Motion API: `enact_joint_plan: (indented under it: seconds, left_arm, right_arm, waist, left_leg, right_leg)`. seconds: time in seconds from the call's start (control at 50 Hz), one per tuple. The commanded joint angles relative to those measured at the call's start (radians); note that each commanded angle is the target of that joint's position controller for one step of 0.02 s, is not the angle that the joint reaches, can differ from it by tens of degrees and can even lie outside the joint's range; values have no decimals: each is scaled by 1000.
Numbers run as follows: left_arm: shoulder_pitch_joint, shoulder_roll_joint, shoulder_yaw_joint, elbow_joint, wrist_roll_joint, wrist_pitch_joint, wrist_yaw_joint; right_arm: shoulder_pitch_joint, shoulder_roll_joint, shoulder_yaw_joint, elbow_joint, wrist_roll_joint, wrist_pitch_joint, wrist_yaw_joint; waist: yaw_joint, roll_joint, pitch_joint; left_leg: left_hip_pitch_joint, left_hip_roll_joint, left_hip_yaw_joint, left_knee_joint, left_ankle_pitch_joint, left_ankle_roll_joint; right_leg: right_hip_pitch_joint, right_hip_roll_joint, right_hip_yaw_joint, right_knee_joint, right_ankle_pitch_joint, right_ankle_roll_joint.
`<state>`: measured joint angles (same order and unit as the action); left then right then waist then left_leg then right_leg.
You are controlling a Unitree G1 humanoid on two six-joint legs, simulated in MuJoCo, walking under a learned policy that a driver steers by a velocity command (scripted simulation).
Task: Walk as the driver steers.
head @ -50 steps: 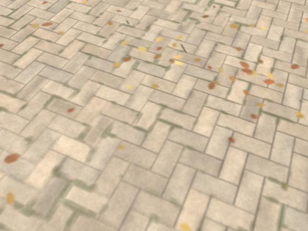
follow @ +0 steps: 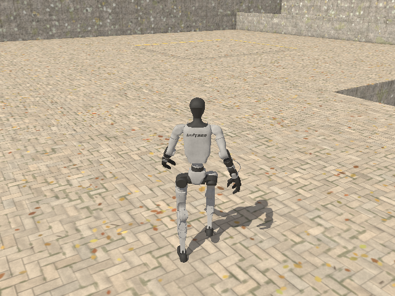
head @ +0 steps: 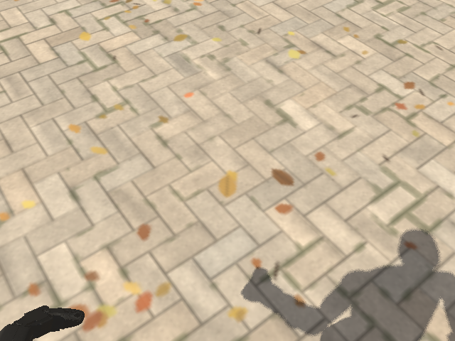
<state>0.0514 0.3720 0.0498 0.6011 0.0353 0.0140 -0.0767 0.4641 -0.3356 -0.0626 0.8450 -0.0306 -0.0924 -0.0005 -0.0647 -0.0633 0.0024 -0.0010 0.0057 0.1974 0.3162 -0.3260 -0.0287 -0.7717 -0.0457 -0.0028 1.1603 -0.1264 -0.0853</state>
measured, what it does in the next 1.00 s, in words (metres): walks ahead: right foot, then left foot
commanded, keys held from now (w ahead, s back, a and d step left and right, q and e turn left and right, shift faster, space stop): w+shift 0.02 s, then shift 0.98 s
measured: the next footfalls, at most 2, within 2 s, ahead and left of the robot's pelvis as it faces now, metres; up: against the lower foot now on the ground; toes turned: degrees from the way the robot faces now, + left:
right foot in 0.16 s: +0.35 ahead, -0.07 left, +0.00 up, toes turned -7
left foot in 0.60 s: +0.54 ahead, +0.12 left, +0.00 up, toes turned -10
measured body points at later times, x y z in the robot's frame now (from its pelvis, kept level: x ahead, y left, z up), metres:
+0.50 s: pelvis +0.33 +0.00 +0.01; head +0.37 -0.02 +0.46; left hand +0.47 +0.26 -0.11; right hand +0.47 -0.29 -0.09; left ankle +0.48 +0.15 -0.69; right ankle +0.31 -0.07 -0.73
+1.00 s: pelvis +0.42 +0.03 +0.00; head +0.44 +0.02 +0.44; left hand +0.53 +0.28 -0.14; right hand +0.54 -0.24 -0.12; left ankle +0.50 +0.13 -0.73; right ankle +0.33 -0.07 -0.73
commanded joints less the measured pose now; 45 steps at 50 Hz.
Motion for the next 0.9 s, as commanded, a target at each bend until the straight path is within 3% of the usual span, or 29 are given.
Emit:
enact_joint_plan:
  seconds: [0.02,0.04,0.08,0.1,0.12,0.14,0.16,0.18,0.2,0.22,0.24,0.26,0.28,0.3,0.36,0.42,0.5,0.56,0.58,0.6,0.62,0.64,0.66,0.68,0.72,0.76,0.82,0.9]
  left_arm:
    - [-81,-17,-29,-92,0,-13,-19]
    - [-112,-33,-37,-93,4,-21,-23]
    - [-126,-54,-46,-77,11,-39,-23]
    - [-73,-43,-42,-51,21,-47,-16]
    - [35,-19,-32,-11,29,-55,-6]
    - [203,3,-19,51,31,-63,7]
    - [266,101,42,24,-63,-63,30]
    - [292,180,40,78,-68,-57,57]
    - [274,203,40,38,-11,-67,64]
    - [280,145,44,33,-3,-58,61]
    - [201,116,36,41,-30,-66,55]
    - [136,74,25,46,-51,-78,53]
    - [98,38,15,44,-54,-85,56]
    - [91,32,14,51,-41,-90,55]
    - [84,5,11,90,-34,-95,57]
    - [74,7,14,117,-33,-75,73]
    - [120,13,16,162,-35,-58,80]
    - [121,8,13,191,-40,-51,80]
    - [113,-1,9,196,-46,-50,81]
    - [154,-17,4,208,-41,-55,81]
    - [246,-39,-1,218,-17,-67,80]
    - [335,-67,-8,254,-26,-68,85]
    - [299,-31,-3,257,-31,-58,89]
    - [257,-15,4,249,-39,-38,93]
    - [228,-29,4,259,-36,10,99]
    - [205,-9,10,279,-31,30,104]
    - [201,-22,11,304,-29,22,110]
    - [190,-34,12,337,-33,6,114]
  right_arm:
    - [-88,-57,5,-56,-2,-38,8]
    - [-77,-61,6,-44,0,-35,7]
    - [-24,-99,3,-20,5,-29,2]
    - [-12,-135,-2,-14,11,-23,-5]
    - [-15,-168,-8,-11,16,-11,-13]
    - [-25,-178,-7,-10,21,-3,-20]
    - [-111,-269,-34,-46,75,-10,-36]
    - [-59,-109,2,-81,13,-16,-32]
    - [106,-58,36,-88,42,-29,-10]
    - [11,-147,12,-77,60,-33,-9]
    - [-73,-132,11,-112,79,-30,-15]
    - [-123,-105,13,-108,63,-25,-30]
    - [-126,-103,6,-101,54,-12,-38]
    - [-111,-95,3,-100,49,2,-39]
    - [-105,-18,9,-108,39,28,-42]
    - [-177,7,16,-122,24,34,-40]
    - [-307,-14,14,-142,33,34,-26]
    - [-342,-41,4,-152,24,29,-14]
    - [-316,-44,0,-141,16,25,-10]
    - [-311,-68,-6,-137,7,21,-11]
    - [-327,-119,-12,-152,-7,19,-16]
    - [-323,-63,0,-146,-14,29,-17]
    - [-309,1,14,-135,1,40,-13]
    - [-318,13,19,-123,11,50,-8]
    - [-400,-16,12,-127,21,66,-2]
    - [-431,-24,5,-137,20,63,6]
    - [-418,-3,4,-109,21,52,1]
    - [-409,7,-2,-73,25,59,-11]
  waist:
    - [70,101,135]
    - [65,77,172]
    - [56,91,155]
    - [83,130,105]
    - [138,158,27]
    - [209,183,-66]
    - [311,212,-135]
    - [195,-46,-238]
    - [129,-156,-570]
    - [197,48,-600]
    - [151,75,-392]
    - [104,158,-231]
    - [71,166,-156]
    - [44,150,-122]
    - [8,62,-101]
    - [20,10,-107]
    - [76,-8,-99]
    - [69,-14,-80]
    - [46,-6,-85]
    - [53,28,-89]
    - [112,133,-128]
    - [119,244,-223]
    - [86,250,-254]
    - [85,235,-240]
    - [116,186,-158]
    - [95,120,-80]
    - [85,112,-99]
    - [73,80,-105]
  left_leg:
    - [-156,208,-47,-259,377,85]
    - [-165,197,-6,-266,512,85]
    - [-89,201,24,-198,985,84]
    - [-32,204,27,-103,1192,78]
    - [-8,212,27,66,1299,76]
    - [-27,219,19,272,1298,76]
    - [-120,189,-13,481,1228,40]
    - [-411,52,-36,844,-46,6]
    - [-651,-23,-271,1219,-351,-19]
    - [-611,18,-364,1207,-276,-17]
    - [-660,53,-319,1119,-230,-18]
    - [-666,88,-281,1039,-186,-27]
    - [-628,102,-273,998,-148,-37]
    - [-555,111,-274,971,-115,-41]
    - [-470,115,-258,798,-39,-58]
    - [-432,83,-222,580,148,-55]
    - [-394,56,-233,378,320,-36]
    - [-366,39,-238,249,287,4]
    - [-298,27,-227,161,356,27]
    - [-220,58,-257,107,596,53]
    - [-85,180,-355,176,1002,112]
    - [22,276,-443,209,1102,241]
    - [15,305,-503,184,1005,287]
    - [-25,292,-517,159,836,281]
    - [-192,228,-471,123,506,209]
    - [-256,126,-359,126,308,132]
    - [-197,97,-318,160,393,118]
    - [-144,82,-297,196,487,135]
  right_leg:
    - [61,-7,-13,-218,127,-17]
    - [117,15,-59,-325,139,-29]
    - [248,96,-144,-455,146,-52]
    - [325,142,-158,-493,114,-59]
    - [453,177,-146,-528,83,-71]
    - [632,179,-95,-578,124,-97]
    - [831,84,22,-706,338,-120]
    - [1151,-109,240,-560,849,-108]
    - [1472,-390,672,-539,1066,-374]
    - [1340,-333,585,-626,972,-362]
    - [1170,-280,468,-681,859,-333]
    - [963,-227,395,-730,763,-280]
    - [818,-200,348,-776,742,-264]
    - [695,-184,311,-816,754,-250]
    - [520,-137,188,-864,769,-232]
    - [487,-65,79,-850,756,-182]
    - [542,-79,95,-831,575,-147]
    - [588,-109,147,-744,477,-121]
    - [580,-93,151,-697,407,-93]
    - [564,-45,142,-650,299,-48]
    - [485,28,116,-583,56,3]
    - [424,64,90,-514,-199,60]
    - [431,48,79,-489,-302,89]
    - [443,36,77,-500,-312,100]
    - [529,22,69,-633,-198,93]
    - [529,31,73,-681,-152,59]
    - [538,18,85,-696,-92,43]
    - [532,17,79,-694,-23,53]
